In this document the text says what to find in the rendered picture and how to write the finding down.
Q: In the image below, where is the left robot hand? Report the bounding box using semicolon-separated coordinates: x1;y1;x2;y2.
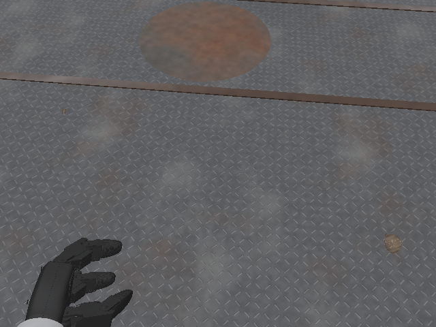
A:
25;237;133;327

